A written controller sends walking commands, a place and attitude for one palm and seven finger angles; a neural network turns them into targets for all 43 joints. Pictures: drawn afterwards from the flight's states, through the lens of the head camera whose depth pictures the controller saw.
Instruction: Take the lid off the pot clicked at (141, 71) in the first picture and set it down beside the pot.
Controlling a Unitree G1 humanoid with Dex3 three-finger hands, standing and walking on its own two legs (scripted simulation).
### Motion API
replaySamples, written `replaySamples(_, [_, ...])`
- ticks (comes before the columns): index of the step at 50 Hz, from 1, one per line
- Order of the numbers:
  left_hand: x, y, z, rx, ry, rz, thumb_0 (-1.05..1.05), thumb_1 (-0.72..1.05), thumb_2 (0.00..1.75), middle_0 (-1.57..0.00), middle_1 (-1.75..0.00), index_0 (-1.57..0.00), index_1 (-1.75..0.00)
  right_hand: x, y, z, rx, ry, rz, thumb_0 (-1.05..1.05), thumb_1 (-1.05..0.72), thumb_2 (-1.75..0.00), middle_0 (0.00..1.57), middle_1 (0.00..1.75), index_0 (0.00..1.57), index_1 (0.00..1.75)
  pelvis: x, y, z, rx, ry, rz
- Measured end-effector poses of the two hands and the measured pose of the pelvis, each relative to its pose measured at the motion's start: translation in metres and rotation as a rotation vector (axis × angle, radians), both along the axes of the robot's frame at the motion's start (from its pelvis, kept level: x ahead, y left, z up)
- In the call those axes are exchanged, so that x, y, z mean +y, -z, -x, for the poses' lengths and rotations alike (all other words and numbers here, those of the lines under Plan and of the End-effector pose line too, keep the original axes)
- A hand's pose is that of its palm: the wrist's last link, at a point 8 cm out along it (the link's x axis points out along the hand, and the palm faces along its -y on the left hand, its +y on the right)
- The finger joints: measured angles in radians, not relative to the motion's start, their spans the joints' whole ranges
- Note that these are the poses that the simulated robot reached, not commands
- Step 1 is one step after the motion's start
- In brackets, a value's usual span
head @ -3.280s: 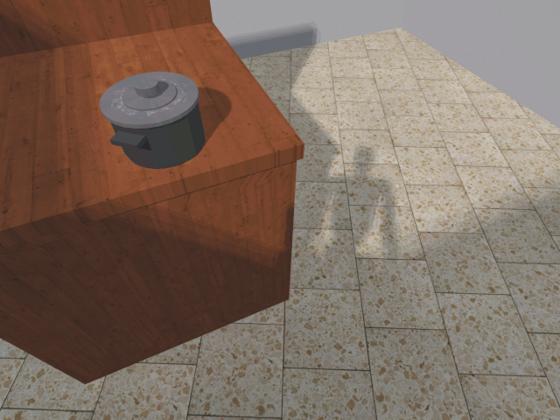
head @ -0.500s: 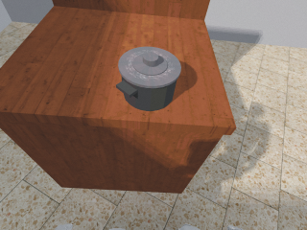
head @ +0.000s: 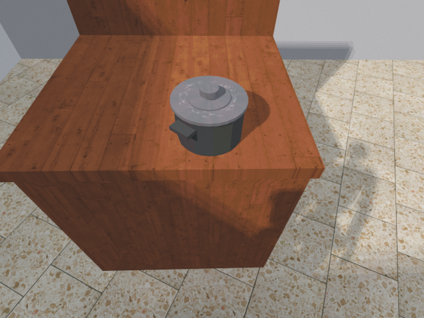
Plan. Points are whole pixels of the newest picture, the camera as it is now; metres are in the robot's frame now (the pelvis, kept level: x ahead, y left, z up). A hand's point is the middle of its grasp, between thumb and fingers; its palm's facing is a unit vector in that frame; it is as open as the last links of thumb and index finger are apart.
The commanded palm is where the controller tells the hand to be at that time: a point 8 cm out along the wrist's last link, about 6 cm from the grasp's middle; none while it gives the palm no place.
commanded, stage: come to a stop and stand still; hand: left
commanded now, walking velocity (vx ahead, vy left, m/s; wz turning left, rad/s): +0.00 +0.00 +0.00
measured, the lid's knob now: (209, 90) +0.54 +0.04 +0.15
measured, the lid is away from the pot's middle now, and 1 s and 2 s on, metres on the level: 0.00 0.00 0.00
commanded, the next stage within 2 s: look again from close up in 0.38 s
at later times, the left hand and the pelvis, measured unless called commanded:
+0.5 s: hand out of the picture -0.03 +0.14 -0.18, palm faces +0.04 -0.99 -0.17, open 7.4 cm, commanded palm none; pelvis +0.00 -0.01 +0.00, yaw +0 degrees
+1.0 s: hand out of the picture +0.06 +0.18 -0.19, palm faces +0.03 -0.98 -0.19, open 7.4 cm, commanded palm none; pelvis +0.03 +0.00 -0.01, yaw +0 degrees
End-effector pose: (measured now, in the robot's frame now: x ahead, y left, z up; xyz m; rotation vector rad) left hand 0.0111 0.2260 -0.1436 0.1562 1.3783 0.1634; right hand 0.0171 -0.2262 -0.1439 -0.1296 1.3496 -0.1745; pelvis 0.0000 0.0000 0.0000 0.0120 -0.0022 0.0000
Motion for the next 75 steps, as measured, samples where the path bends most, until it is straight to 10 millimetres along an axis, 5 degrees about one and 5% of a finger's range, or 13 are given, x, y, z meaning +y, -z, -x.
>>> replaySamples(10, [-0.021, 0.008, 0.015, 0.008, -0.005, 0.039, 0.01, 0.91, 0.9, -0.2, -0.3, -0.2, -0.3, -0.003, -0.002, 0.036, 0.071, 0.017, -0.008, 0.0, -0.91, -0.9, 0.2, 0.3, 0.2, 0.3, -0.01, 0.0, 0.004, -0.017, 0.001, 0.004])
replaySamples(18, [-0.029, 0.008, 0.036, 0.074, -0.027, 0.05, 0.01, 0.91, 0.9, -0.2, -0.3, -0.2, -0.3, -0.003, -0.001, 0.04, 0.113, 0.014, -0.012, 0.0, -0.9, -0.9, 0.2, 0.3, 0.2, 0.3, -0.013, 0.0, 0.003, -0.003, -0.002, 0.005])
replaySamples(28, [-0.031, 0.007, 0.041, 0.095, -0.029, 0.035, 0.01, 0.91, 0.9, -0.2, -0.3, -0.2, -0.3, -0.008, 0.005, 0.012, 0.065, -0.024, -0.007, 0.01, -0.92, -0.9, 0.2, 0.3, 0.2, 0.3, -0.012, 0.005, -0.007, 0.01, -0.009, 0.028])
replaySamples(42, [-0.009, 0.014, -0.026, -0.065, -0.001, 0.003, 0.01, 0.91, 0.9, -0.2, -0.3, -0.2, -0.3, -0.006, 0.003, -0.056, -0.097, -0.059, 0.022, 0.01, -0.92, -0.9, 0.2, 0.3, 0.2, 0.3, -0.005, 0.013, -0.028, 0.004, 0.002, 0.024])
replaySamples(50, [-0.002, 0.016, -0.042, -0.098, 0.013, 0.009, 0.01, 0.91, 0.9, -0.2, -0.3, -0.2, -0.3, -0.001, -0.004, -0.072, -0.13, -0.074, 0.033, 0.0, -0.91, -0.9, 0.2, 0.3, 0.2, 0.3, -0.003, 0.012, -0.029, 0.007, 0.005, 0.023])
replaySamples(75, [0.004, 0.017, 0.016, 0.028, -0.007, 0.031, 0.01, 0.91, 0.9, -0.2, -0.3, -0.2, -0.3, -0.001, -0.008, -0.032, -0.039, -0.059, 0.042, 0.0, -0.9, -0.9, 0.21, 0.3, 0.21, 0.3, 0.0, 0.007, -0.012, 0.011, -0.011, 0.013])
